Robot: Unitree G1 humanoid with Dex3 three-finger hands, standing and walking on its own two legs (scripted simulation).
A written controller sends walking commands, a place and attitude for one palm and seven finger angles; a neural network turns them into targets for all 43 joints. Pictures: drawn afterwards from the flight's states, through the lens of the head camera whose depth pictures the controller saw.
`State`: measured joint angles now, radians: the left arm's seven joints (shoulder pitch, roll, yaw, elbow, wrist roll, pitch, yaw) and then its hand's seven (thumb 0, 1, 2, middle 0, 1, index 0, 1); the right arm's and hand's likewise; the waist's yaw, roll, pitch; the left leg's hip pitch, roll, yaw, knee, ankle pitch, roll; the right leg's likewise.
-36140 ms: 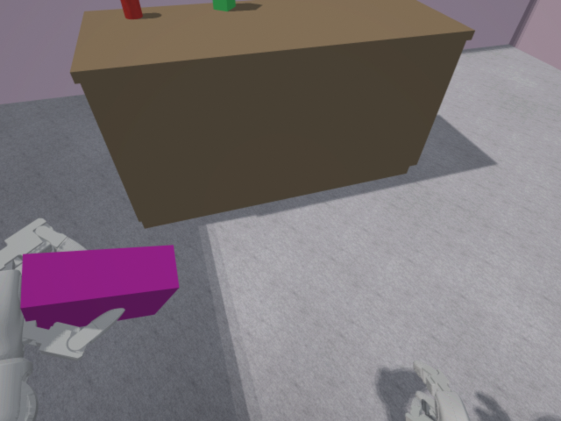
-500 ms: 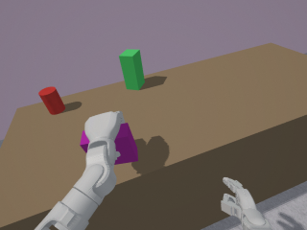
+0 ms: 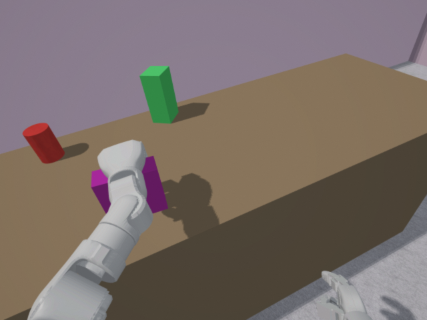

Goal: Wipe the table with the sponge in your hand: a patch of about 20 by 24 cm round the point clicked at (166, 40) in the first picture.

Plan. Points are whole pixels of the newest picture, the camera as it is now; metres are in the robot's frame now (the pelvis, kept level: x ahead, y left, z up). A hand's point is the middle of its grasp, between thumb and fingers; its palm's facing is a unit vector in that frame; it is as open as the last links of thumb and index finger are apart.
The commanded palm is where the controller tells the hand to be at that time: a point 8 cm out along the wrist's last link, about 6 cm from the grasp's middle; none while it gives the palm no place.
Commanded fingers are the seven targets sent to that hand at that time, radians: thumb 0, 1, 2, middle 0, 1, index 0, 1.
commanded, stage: wipe forward along the third lane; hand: left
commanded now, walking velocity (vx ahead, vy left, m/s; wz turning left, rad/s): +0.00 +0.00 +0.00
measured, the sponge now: (135, 198) +0.36 +0.21 +0.06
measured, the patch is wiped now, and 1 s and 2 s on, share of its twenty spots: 0.90 0.95 1.00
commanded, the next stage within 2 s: wipe back along the third lane in 1.08 s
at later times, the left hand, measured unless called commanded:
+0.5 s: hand (124, 163) +0.41 +0.24 +0.12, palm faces -0.03 -0.02 -1.00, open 9.1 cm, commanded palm +0.39 +0.25 +0.14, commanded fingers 0.00 0.10 1.30 -1.20 -1.60 -1.20 -1.60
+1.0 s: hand (118, 152) +0.45 +0.27 +0.12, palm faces -0.03 -0.01 -1.00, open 9.2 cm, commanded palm +0.43 +0.27 +0.14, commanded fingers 0.00 0.10 1.30 -1.20 -1.60 -1.20 -1.60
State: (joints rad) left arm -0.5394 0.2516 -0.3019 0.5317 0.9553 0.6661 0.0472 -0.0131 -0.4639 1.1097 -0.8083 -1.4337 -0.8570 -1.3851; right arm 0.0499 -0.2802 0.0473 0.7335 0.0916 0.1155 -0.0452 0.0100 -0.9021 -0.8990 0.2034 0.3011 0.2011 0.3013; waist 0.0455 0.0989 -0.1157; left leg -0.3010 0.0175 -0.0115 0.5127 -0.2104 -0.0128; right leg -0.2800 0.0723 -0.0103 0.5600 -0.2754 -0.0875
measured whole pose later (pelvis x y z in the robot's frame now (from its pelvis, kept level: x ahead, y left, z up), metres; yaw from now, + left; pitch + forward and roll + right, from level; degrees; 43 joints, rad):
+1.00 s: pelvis +0.02 +0.03 +0.00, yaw +0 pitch +7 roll -1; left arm -0.87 0.35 -0.17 1.01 0.99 0.44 0.12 0.00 -0.49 1.14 -0.82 -1.40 -0.85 -1.41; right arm 0.17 -0.27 0.02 0.75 0.08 0.12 -0.03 0.01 -0.90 -0.90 0.20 0.30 0.20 0.30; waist -0.02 0.07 -0.14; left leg -0.45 0.00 -0.01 0.55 -0.23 0.01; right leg -0.40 0.05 -0.01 0.53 -0.26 -0.04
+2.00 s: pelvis +0.04 +0.05 +0.00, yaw +1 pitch +4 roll -1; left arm -0.61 0.24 -0.35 0.61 0.97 0.66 0.12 0.00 -0.44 1.13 -0.75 -1.48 -0.78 -1.50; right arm 0.02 -0.25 0.05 0.67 0.09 0.19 0.01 0.01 -0.90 -0.90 0.20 0.30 0.20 0.30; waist 0.06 0.07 -0.16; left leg -0.33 -0.03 -0.02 0.53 -0.27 0.03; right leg -0.26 0.03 -0.01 0.49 -0.30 -0.03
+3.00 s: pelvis +0.02 +0.02 +0.00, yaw +0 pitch -2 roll +1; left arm -0.29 0.25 -0.37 0.20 0.96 0.72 0.09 0.03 -0.42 1.11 -0.73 -1.50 -0.78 -1.49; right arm 0.00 -0.27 0.05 0.69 0.10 0.15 0.04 0.01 -0.90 -0.90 0.20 0.30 0.20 0.30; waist 0.08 0.11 -0.13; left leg -0.25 0.00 -0.01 0.53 -0.25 -0.01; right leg -0.22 0.06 0.00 0.55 -0.30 -0.06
